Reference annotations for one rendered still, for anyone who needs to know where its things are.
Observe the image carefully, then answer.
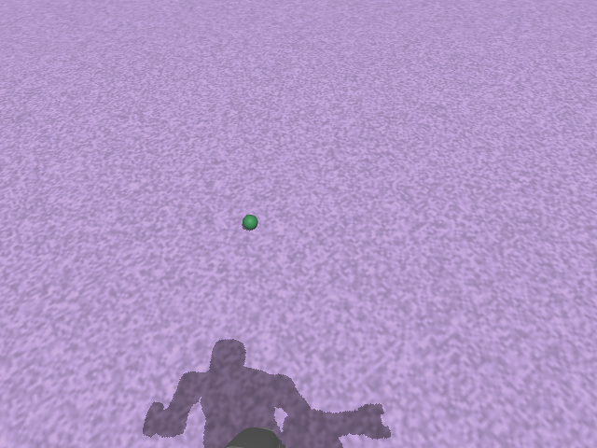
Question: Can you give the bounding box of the ball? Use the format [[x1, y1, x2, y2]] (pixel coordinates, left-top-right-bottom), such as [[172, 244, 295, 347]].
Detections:
[[243, 215, 257, 230]]

